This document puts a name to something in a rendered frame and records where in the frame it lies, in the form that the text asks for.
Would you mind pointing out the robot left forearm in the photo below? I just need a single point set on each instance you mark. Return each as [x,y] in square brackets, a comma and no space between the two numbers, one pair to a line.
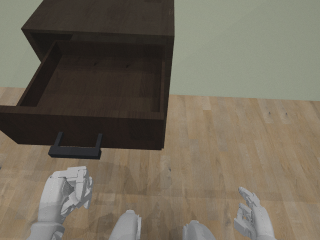
[46,230]

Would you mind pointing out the handle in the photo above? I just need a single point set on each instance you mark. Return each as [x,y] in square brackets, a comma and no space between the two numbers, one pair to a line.
[69,152]

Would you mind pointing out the robot left thigh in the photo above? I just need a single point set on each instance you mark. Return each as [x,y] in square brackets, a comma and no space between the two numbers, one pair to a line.
[128,227]

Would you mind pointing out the left robot hand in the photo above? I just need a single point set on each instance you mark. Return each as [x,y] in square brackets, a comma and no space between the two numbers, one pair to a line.
[73,183]

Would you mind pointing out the cabinet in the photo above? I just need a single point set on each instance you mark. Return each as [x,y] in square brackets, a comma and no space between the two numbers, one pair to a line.
[115,21]

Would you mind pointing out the drawer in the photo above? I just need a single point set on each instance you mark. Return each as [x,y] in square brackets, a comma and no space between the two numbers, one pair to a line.
[87,88]

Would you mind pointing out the right robot hand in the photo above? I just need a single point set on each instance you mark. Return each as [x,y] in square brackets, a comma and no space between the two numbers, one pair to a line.
[257,222]

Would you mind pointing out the robot left shin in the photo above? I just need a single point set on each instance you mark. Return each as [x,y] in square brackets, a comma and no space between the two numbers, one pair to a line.
[130,211]

